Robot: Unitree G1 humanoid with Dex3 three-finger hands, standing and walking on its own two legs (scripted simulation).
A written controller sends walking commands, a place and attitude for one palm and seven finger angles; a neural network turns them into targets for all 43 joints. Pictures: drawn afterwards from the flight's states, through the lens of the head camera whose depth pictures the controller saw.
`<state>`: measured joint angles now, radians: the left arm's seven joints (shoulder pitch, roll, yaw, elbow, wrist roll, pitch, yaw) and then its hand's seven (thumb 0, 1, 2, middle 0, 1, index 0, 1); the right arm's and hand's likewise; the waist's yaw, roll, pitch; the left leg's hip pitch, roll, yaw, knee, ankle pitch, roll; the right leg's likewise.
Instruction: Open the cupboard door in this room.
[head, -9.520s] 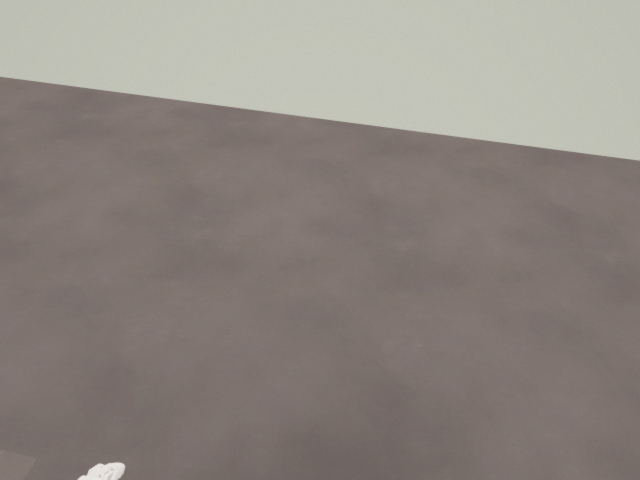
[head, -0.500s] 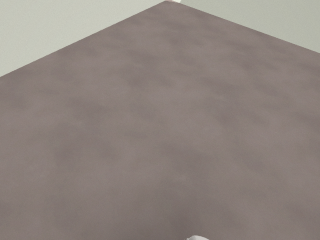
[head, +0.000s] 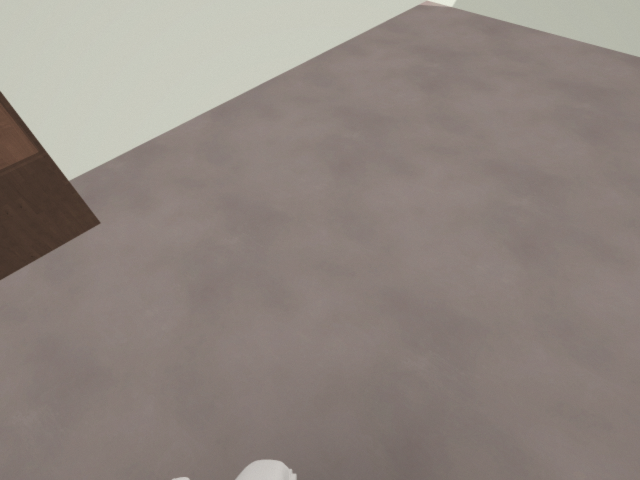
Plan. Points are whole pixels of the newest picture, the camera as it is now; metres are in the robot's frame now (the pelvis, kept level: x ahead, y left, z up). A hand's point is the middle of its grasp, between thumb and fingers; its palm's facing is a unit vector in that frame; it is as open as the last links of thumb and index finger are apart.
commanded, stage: turn or walk to find it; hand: left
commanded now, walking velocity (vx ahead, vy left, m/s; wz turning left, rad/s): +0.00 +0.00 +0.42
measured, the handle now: out of the picture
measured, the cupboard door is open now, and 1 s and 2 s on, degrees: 0 0 0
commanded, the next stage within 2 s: stand and wait in 0.70 s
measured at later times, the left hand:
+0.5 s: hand out of the picture -0.01 +0.26 -0.17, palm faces +0.24 -0.93 -0.26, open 7.4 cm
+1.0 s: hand out of the picture -0.09 +0.18 -0.17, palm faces +0.40 -0.89 -0.23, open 7.4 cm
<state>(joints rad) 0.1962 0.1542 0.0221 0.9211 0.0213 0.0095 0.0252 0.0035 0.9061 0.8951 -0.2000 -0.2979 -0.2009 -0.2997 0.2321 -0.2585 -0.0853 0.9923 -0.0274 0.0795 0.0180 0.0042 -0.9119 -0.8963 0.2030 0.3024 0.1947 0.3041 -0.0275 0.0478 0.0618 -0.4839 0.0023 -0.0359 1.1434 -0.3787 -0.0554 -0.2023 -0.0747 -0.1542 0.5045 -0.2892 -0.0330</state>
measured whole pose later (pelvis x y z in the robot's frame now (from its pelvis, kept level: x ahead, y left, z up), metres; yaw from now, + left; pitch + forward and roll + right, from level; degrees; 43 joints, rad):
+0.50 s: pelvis -0.02 +0.03 +0.00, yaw +11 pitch -1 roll +0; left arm 0.20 0.25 0.06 0.97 0.01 0.06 0.01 0.01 0.91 0.90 -0.20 -0.30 -0.20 -0.30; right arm 0.14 -0.20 -0.03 0.95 -0.03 0.03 0.00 0.00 -0.91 -0.90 0.21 0.30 0.20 0.30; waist 0.02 -0.02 0.07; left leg -0.23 0.00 0.01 0.49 -0.24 0.01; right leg -0.41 -0.09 -0.05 0.95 -0.46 0.08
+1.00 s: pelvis -0.04 +0.00 +0.00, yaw +21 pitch -1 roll +1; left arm 0.27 0.17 0.02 1.01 0.03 0.00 0.02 0.00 0.91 0.90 -0.20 -0.30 -0.20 -0.30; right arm 0.21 -0.23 -0.05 1.04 -0.02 0.06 0.00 0.00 -0.91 -0.90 0.20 0.30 0.19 0.30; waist 0.03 0.01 0.05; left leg -0.27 0.04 0.02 0.71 -0.41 -0.04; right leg -0.24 -0.08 -0.17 0.49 -0.24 -0.02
